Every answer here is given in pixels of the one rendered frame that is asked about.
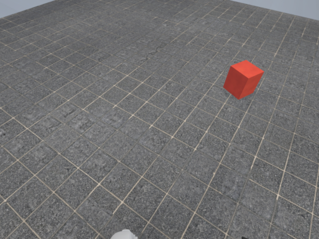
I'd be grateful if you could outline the carton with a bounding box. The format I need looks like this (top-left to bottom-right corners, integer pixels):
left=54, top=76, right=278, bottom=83
left=223, top=60, right=264, bottom=100

